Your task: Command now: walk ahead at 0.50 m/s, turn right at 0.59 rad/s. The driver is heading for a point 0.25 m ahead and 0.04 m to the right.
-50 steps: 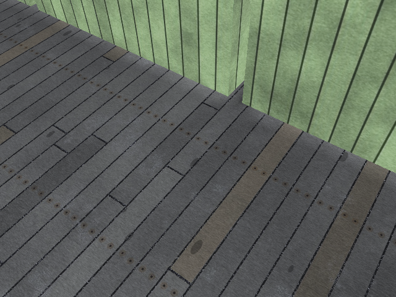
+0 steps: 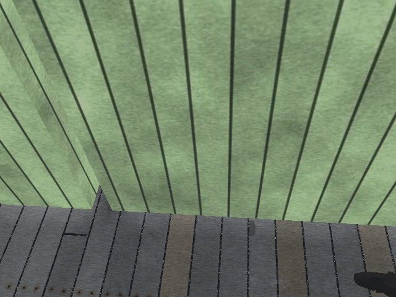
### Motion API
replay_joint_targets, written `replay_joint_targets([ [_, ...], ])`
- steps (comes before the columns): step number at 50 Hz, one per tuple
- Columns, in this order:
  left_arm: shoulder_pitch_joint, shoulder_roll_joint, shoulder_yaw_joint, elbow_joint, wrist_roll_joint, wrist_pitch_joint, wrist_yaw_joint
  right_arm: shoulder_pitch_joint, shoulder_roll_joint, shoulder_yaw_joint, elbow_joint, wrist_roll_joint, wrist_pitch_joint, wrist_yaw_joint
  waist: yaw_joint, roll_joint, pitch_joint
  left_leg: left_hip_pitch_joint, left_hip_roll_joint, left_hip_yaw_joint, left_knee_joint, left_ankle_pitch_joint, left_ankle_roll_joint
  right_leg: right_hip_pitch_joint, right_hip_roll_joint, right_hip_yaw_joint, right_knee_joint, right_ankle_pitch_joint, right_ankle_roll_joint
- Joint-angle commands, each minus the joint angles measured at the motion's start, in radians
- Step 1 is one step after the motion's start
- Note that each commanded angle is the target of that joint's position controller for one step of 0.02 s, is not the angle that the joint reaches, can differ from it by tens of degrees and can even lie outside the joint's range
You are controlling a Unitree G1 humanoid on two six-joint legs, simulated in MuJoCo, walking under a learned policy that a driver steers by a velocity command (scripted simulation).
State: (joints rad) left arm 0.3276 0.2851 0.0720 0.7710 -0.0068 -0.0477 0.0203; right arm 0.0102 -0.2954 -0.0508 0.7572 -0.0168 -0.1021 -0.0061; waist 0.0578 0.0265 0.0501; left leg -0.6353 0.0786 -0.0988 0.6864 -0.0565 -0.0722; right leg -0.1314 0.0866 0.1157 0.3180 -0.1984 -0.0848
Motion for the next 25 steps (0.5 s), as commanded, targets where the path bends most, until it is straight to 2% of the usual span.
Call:
replay_joint_targets([
  [1, -0.023, 0.194, 0.053, -0.061, -0.002, -0.019, 0.011, -0.129, -0.053, -0.003, -0.095, 0.008, -0.018, 0.002, 0.005, -0.122, -0.039, 0.156, -0.077, 0.054, -0.150, 0.136, -0.005, -0.095, -0.186, 0.146, -0.096, 0.147, -0.108],
  [3, -0.018, 0.187, 0.055, -0.050, -0.007, -0.016, 0.016, -0.135, -0.070, -0.004, -0.107, 0.010, -0.027, 0.010, 0.001, -0.145, -0.027, 0.173, -0.076, 0.032, -0.213, 0.169, 0.014, -0.039, -0.210, 0.173, -0.057, 0.220, -0.085],
  [5, -0.034, 0.168, 0.055, -0.051, -0.003, -0.014, 0.024, -0.104, -0.103, -0.010, -0.097, -0.001, -0.033, 0.013, -0.016, -0.142, -0.023, 0.191, -0.069, 0.019, -0.276, 0.166, 0.039, 0.041, -0.219, 0.185, 0.013, 0.304, -0.050],
  [6, -0.054, 0.144, 0.049, -0.048, -0.009, -0.026, 0.027, -0.064, -0.113, -0.015, -0.096, -0.017, -0.048, 0.012, -0.034, -0.133, -0.058, 0.268, -0.074, 0.017, -0.281, 0.173, 0.063, 0.039, -0.190, 0.170, 0.106, 0.446, -0.020],
  [7, -0.083, 0.142, 0.046, -0.055, -0.003, -0.028, 0.026, 0.058, -0.114, -0.020, -0.064, -0.024, -0.058, 0.008, -0.097, -0.152, -0.133, 0.402, -0.083, 0.044, -0.322, 0.228, 0.085, 0.046, -0.163, 0.161, 0.201, 0.558, 0.001],
  [8, -0.111, 0.110, 0.031, -0.068, 0.010, -0.028, 0.019, 0.178, -0.134, -0.024, -0.034, -0.036, -0.061, 0.003, -0.152, -0.135, -0.214, 0.578, -0.018, 0.011, -0.315, 0.356, 0.119, -0.010, -0.125, 0.152, 0.362, 0.510, 0.037],
  [9, -0.022, 0.018, -0.005, -0.073, 0.037, -0.025, 0.009, 0.241, -0.187, -0.024, -0.019, -0.055, -0.061, 0.003, -0.099, 0.114, -0.351, 0.907, 0.168, -0.162, -0.146, 0.877, 0.201, -0.250, -0.028, 0.113, 0.639, -0.132, 0.083],
  [10, 0.137, 0.019, -0.023, -0.043, -0.001, -0.023, 0.004, 0.295, -0.160, -0.031, 0.042, -0.044, -0.045, 0.017, -0.050, 0.322, -0.479, 1.054, 0.312, -0.418, -0.193, 0.821, 0.377, -0.418, 0.011, 0.099, 0.826, -0.502, 0.119],
  [11, 0.114, 0.137, -0.007, -0.006, -0.015, -0.007, 0.006, 0.252, -0.113, -0.024, 0.021, -0.014, -0.032, 0.031, -0.080, 0.190, -0.440, 0.963, 0.284, -0.425, -0.252, 0.538, 0.381, -0.440, -0.040, 0.125, 0.922, -0.462, 0.135],
  [12, -0.001, 0.186, 0.000, -0.021, -0.007, 0.009, 0.010, 0.156, -0.065, -0.006, -0.001, -0.008, -0.022, 0.034, -0.084, 0.105, -0.324, 0.831, 0.241, -0.325, -0.295, 0.385, 0.340, -0.451, -0.078, 0.082, 0.930, -0.407, 0.144],
  [13, -0.084, 0.188, -0.001, -0.037, 0.013, 0.027, 0.016, 0.064, -0.039, 0.013, -0.014, -0.021, -0.013, 0.038, -0.068, 0.034, -0.236, 0.676, 0.197, -0.257, -0.334, 0.332, 0.303, -0.408, -0.113, 0.047, 0.864, -0.365, 0.161],
  [14, -0.130, 0.164, -0.010, -0.052, 0.040, 0.047, 0.026, 0.009, -0.055, 0.015, 0.000, -0.024, -0.007, 0.027, -0.039, 0.010, -0.200, 0.547, 0.194, -0.241, -0.369, 0.289, 0.289, -0.335, -0.155, 0.049, 0.754, -0.293, 0.168],
  [15, -0.130, 0.123, -0.020, -0.062, 0.046, 0.061, 0.036, -0.022, -0.059, 0.019, 0.016, -0.026, -0.001, 0.013, -0.015, 0.029, -0.163, 0.436, 0.169, -0.202, -0.390, 0.293, 0.265, -0.239, -0.172, 0.042, 0.631, -0.272, 0.181],
  [16, -0.136, 0.086, -0.032, -0.048, 0.049, 0.064, 0.042, -0.035, -0.057, 0.023, 0.028, -0.033, 0.004, 0.010, -0.016, 0.058, -0.152, 0.357, 0.137, -0.130, -0.398, 0.326, 0.247, -0.142, -0.160, 0.003, 0.535, -0.293, 0.192],
  [17, -0.143, 0.058, -0.042, -0.042, 0.042, 0.067, 0.049, -0.035, -0.063, 0.022, 0.042, -0.029, 0.011, 0.002, -0.020, 0.058, -0.167, 0.341, 0.122, -0.103, -0.405, 0.293, 0.246, -0.075, -0.148, -0.016, 0.460, -0.277, 0.191],
  [18, -0.147, 0.053, -0.047, -0.035, 0.038, 0.068, 0.049, -0.022, -0.081, 0.020, 0.056, -0.025, 0.015, -0.001, -0.026, 0.067, -0.175, 0.337, 0.113, -0.091, -0.408, 0.223, 0.246, -0.036, -0.141, -0.023, 0.393, -0.220, 0.186],
  [19, -0.148, 0.060, -0.045, -0.018, 0.030, 0.064, 0.045, -0.013, -0.099, 0.016, 0.068, -0.026, 0.012, -0.003, -0.029, 0.070, -0.179, 0.322, 0.105, -0.082, -0.412, 0.085, 0.242, 0.005, -0.134, -0.028, 0.323, -0.134, 0.176],
  [20, -0.152, 0.064, -0.043, -0.005, 0.027, 0.062, 0.042, -0.019, -0.099, 0.017, 0.074, -0.019, 0.013, -0.003, -0.025, 0.072, -0.168, 0.296, 0.088, -0.080, -0.423, -0.085, 0.226, 0.041, -0.129, -0.030, 0.241, -0.039, 0.164],
  [21, -0.180, 0.072, -0.043, -0.001, 0.028, 0.062, 0.040, -0.013, -0.090, 0.022, 0.082, -0.012, 0.015, -0.003, -0.030, 0.074, -0.144, 0.267, 0.065, -0.082, -0.444, -0.266, 0.197, 0.061, -0.124, -0.028, 0.173, 0.012, 0.149],
  [22, -0.238, 0.086, -0.045, -0.019, 0.034, 0.057, 0.051, 0.000, -0.086, 0.027, 0.083, -0.001, 0.008, -0.001, -0.040, 0.068, -0.115, 0.225, 0.055, -0.093, -0.458, -0.360, 0.158, 0.080, -0.145, 0.000, 0.138, 0.046, 0.133],
  [23, -0.258, 0.105, -0.047, -0.032, 0.039, 0.053, 0.056, 0.011, -0.074, 0.033, 0.098, -0.005, 0.002, 0.001, -0.040, 0.061, -0.109, 0.208, 0.039, -0.088, -0.452, -0.392, 0.122, 0.102, -0.191, 0.040, 0.116, 0.052, 0.112],
  [24, -0.275, 0.165, -0.029, -0.003, 0.033, 0.051, 0.064, 0.033, -0.074, 0.031, 0.099, -0.004, 0.010, -0.009, -0.068, -0.015, -0.095, 0.247, 0.002, -0.043, -0.452, -0.391, 0.096, -0.003, -0.164, 0.026, 0.140, -0.083, 0.081],
  [25, -0.309, 0.138, -0.034, -0.005, 0.028, 0.040, 0.060, 0.001, -0.078, 0.033, 0.093, -0.009, 0.012, -0.015, -0.059, -0.021, -0.072, 0.293, -0.010, -0.030, -0.413, -0.337, 0.082, -0.060, -0.148, 0.015, 0.126, -0.089, 0.077],
])
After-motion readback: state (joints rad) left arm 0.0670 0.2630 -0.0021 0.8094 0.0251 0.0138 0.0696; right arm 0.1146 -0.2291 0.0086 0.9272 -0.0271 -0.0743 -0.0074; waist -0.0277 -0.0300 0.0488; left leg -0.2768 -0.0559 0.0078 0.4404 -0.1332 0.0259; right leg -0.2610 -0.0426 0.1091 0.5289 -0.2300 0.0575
